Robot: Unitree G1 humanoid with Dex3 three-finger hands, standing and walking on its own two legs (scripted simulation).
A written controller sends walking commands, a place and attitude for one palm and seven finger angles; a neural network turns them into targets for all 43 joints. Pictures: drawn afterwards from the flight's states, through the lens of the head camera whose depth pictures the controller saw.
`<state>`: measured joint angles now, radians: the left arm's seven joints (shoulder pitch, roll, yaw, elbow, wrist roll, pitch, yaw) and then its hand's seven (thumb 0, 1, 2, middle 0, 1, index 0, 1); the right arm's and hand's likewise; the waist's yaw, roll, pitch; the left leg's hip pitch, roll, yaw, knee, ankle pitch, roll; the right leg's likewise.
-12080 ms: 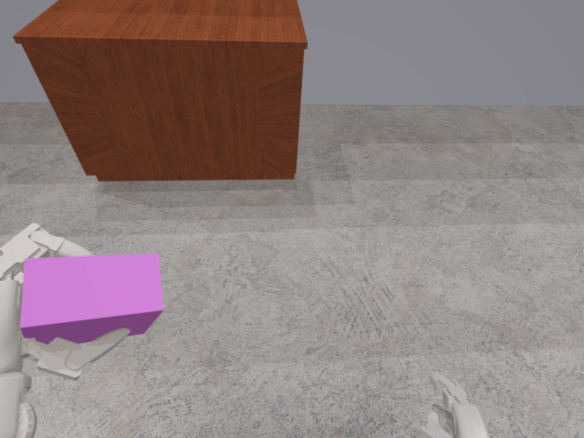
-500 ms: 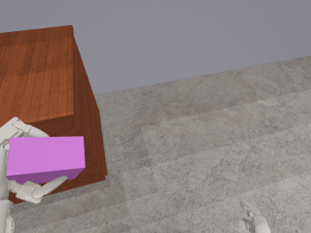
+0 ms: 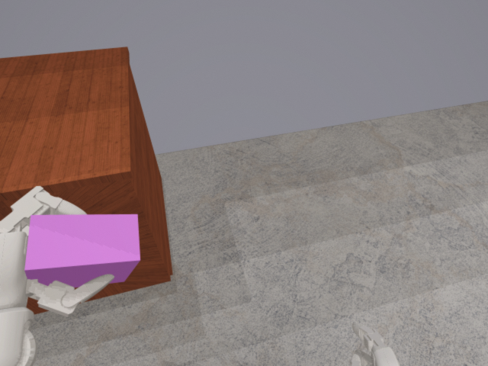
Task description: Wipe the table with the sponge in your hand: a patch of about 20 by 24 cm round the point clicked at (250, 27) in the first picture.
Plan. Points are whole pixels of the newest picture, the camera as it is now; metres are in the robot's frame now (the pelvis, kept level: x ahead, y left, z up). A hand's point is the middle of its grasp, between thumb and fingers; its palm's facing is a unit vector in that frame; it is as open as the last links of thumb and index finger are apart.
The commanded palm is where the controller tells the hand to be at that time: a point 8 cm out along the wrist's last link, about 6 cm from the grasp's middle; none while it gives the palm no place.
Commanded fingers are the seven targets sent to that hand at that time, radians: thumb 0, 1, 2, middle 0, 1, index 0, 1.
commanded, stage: come to a stop and stand still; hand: left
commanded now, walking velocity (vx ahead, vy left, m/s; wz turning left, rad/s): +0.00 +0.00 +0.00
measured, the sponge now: (99, 252) +0.23 +0.21 +0.13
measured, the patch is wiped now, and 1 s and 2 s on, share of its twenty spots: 0.00 0.00 0.00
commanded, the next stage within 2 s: look again from close up in 0.04 s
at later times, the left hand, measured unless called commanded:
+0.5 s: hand (57, 232) +0.25 +0.27 +0.13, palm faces +0.28 -0.88 -0.39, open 10.4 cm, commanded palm +0.20 +0.32 +0.18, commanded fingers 0.00 0.10 1.30 -1.20 -1.60 -1.20 -1.60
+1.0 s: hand (11, 198) +0.29 +0.35 +0.15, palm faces +0.37 -0.88 -0.31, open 10.4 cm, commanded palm +0.23 +0.38 +0.18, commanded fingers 0.00 0.10 1.30 -1.20 -1.60 -1.20 -1.60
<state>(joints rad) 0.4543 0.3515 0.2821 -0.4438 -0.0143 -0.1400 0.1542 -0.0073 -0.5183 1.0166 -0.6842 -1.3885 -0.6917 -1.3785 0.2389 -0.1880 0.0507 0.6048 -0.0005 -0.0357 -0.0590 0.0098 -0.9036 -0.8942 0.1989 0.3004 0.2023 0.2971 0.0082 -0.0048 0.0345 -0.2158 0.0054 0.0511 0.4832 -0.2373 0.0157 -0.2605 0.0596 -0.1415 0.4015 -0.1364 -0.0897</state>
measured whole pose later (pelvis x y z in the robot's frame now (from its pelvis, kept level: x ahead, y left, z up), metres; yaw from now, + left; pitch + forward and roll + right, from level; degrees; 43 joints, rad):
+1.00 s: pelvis +0.06 +0.10 -0.02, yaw -2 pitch -1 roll -3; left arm 0.39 0.38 0.36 -0.54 -0.04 -0.22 0.11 -0.01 -0.52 1.02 -0.70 -1.38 -0.70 -1.37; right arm 0.20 -0.22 0.03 0.54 0.00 -0.07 0.03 0.01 -0.90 -0.89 0.20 0.30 0.20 0.30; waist 0.06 -0.06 0.08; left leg -0.46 -0.03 -0.06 1.09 -0.49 0.01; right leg -0.28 -0.02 -0.05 0.62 -0.32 0.01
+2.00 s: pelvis +0.16 +0.26 +0.00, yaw -3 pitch +0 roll +3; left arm 0.44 0.35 0.38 -0.43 -0.02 -0.22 0.13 -0.01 -0.52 1.02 -0.71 -1.38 -0.71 -1.37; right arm 0.23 -0.21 0.03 0.64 0.00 -0.10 -0.01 0.01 -0.90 -0.89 0.20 0.30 0.20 0.30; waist 0.03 -0.04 0.04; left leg -0.47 0.04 0.04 0.88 -0.31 -0.01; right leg -0.27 -0.10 -0.08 0.57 -0.31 -0.01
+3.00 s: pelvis +0.18 +0.35 +0.00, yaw -4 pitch +0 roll -1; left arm 0.50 0.39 0.31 -0.42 -0.04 -0.20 0.07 -0.01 -0.52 1.02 -0.71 -1.37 -0.72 -1.36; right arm 0.28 -0.20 0.02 0.60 0.01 -0.13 -0.05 0.01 -0.90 -0.89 0.20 0.30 0.20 0.30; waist 0.01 -0.03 0.01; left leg -0.26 0.02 0.11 0.46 -0.22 0.04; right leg -0.21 0.00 -0.05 0.43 -0.23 0.00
